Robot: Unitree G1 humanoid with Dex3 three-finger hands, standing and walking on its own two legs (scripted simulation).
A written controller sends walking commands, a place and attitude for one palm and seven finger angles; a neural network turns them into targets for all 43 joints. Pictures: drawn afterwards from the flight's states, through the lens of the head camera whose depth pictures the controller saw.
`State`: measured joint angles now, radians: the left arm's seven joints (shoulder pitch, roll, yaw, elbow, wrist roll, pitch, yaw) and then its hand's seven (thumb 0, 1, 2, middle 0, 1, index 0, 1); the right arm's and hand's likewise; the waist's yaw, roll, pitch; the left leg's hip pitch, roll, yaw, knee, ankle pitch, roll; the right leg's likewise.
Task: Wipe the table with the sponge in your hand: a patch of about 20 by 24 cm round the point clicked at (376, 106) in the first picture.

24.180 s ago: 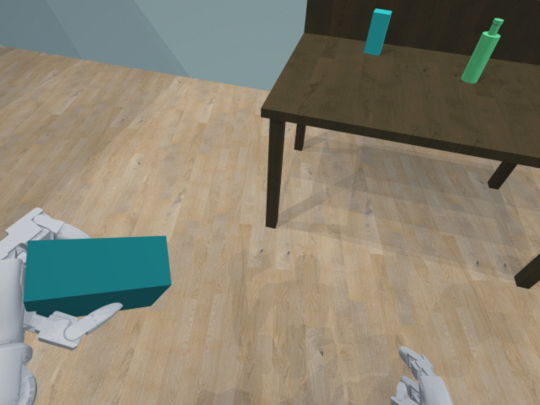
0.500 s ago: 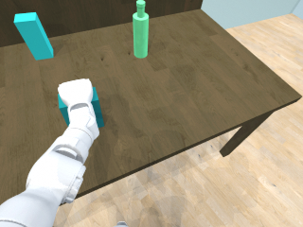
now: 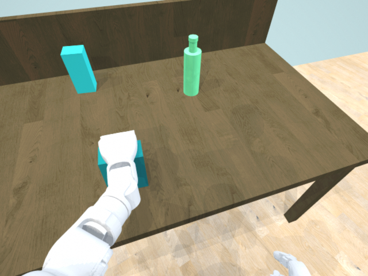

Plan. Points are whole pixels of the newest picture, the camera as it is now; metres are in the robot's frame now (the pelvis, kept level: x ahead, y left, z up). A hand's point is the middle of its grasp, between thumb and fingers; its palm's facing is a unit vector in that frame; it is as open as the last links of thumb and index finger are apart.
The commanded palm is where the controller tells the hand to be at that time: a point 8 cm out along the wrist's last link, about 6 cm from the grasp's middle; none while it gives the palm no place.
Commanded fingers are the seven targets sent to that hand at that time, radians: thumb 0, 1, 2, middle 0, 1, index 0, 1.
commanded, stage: wipe back along the third lane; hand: left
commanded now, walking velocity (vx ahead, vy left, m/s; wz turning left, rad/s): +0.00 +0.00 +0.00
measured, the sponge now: (126, 172) +0.38 +0.19 -0.05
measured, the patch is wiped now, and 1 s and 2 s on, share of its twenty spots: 1.00 1.00 1.00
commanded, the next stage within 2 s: slide back across to the middle lane in 1.68 s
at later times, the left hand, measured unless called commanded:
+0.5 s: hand (124, 178) +0.34 +0.17 +0.00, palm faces -0.05 -0.03 -1.00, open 10.1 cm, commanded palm +0.29 +0.15 +0.03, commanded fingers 0.00 0.10 1.30 -1.20 -1.60 -1.20 -1.60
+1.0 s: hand (127, 188) +0.31 +0.16 +0.00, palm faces -0.04 -0.03 -1.00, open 10.1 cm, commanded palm +0.26 +0.14 +0.03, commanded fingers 0.00 0.10 1.30 -1.20 -1.60 -1.20 -1.60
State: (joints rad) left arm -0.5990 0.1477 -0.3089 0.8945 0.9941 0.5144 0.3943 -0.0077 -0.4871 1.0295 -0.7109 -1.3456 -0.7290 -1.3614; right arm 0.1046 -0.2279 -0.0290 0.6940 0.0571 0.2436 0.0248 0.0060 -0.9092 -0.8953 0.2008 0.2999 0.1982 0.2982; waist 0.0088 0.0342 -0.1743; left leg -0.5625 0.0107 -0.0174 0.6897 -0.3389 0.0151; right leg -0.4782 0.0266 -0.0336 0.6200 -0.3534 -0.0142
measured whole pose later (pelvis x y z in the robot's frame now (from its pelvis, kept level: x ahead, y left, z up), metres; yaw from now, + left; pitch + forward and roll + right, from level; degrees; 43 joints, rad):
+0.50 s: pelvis -0.02 -0.01 +0.00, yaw +0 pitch +8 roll -1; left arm -0.42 0.14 -0.34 0.73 0.99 0.51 0.39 -0.01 -0.48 1.03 -0.70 -1.35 -0.72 -1.37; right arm 0.13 -0.24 -0.02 0.69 0.08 0.24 0.01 0.01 -0.91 -0.90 0.20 0.30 0.20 0.30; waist 0.02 0.05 -0.15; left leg -0.48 0.01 -0.01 0.65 -0.31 0.00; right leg -0.42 0.03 -0.03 0.62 -0.34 -0.03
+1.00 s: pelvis -0.02 -0.02 +0.00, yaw +0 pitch +7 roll -1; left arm -0.35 0.13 -0.38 0.66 1.00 0.52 0.38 -0.01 -0.48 1.03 -0.70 -1.35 -0.72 -1.37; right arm 0.08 -0.23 -0.02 0.67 0.08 0.24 0.02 0.01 -0.91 -0.90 0.20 0.30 0.20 0.30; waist 0.05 0.05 -0.15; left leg -0.47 0.01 -0.02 0.67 -0.31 -0.01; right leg -0.41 0.03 -0.03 0.65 -0.35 -0.04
